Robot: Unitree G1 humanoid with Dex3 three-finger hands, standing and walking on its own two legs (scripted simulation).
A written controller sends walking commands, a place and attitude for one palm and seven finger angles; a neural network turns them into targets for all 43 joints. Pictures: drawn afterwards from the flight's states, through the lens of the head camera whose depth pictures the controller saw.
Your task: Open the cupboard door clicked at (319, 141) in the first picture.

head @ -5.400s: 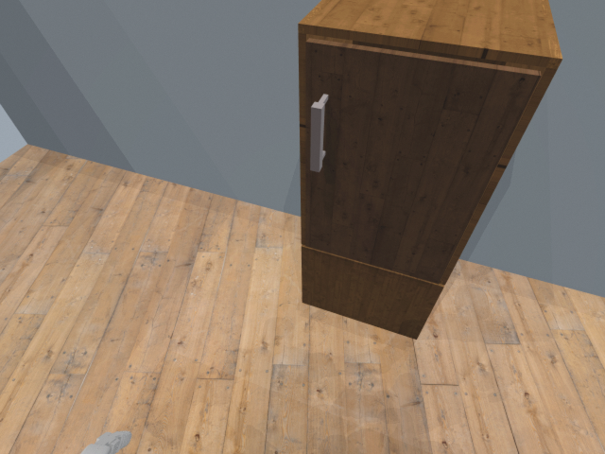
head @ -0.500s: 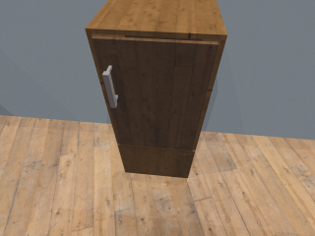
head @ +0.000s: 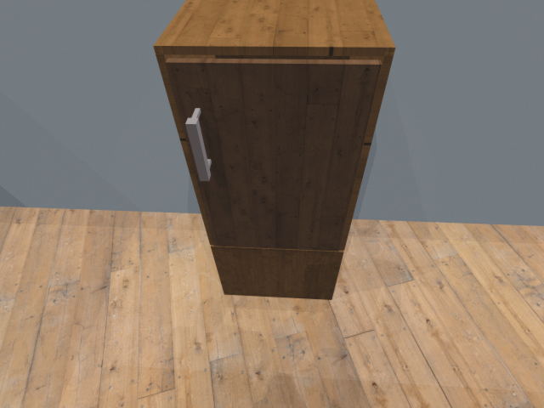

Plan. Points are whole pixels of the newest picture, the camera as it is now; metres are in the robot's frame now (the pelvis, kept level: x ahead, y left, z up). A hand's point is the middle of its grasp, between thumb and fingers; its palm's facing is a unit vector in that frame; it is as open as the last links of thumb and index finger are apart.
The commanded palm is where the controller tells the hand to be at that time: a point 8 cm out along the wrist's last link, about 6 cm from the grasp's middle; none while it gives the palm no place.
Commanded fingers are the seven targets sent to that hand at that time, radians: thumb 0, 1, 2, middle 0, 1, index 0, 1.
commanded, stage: look again from close up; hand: left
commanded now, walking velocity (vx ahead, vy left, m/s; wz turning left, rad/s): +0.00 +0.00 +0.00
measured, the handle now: (201, 145) +0.61 +0.19 +0.03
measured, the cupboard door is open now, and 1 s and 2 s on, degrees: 0 0 0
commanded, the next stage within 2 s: shuffle to correct the standing spot in 0.04 s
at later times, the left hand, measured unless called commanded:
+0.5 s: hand out of the picture +0.01 +0.15 -0.19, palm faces +0.08 -0.99 -0.13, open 7.4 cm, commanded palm none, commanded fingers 0.00 0.90 0.90 -0.20 -0.30 -0.20 -0.30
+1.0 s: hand out of the picture +0.12 +0.19 -0.19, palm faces +0.03 -0.98 -0.22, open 7.4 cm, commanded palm none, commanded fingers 0.00 0.90 0.90 -0.20 -0.30 -0.20 -0.30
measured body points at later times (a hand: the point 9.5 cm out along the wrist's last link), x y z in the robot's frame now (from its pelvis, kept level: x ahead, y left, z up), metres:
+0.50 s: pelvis +0.06 +0.00 -0.01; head +0.08 +0.01 +0.43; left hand +0.01 +0.21 -0.18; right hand +0.04 -0.22 -0.17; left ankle -0.02 +0.10 -0.74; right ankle +0.01 -0.12 -0.74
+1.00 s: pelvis +0.08 +0.01 -0.02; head +0.10 +0.02 +0.43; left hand +0.12 +0.25 -0.17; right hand +0.12 -0.22 -0.16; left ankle +0.07 +0.12 -0.74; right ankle +0.09 -0.10 -0.74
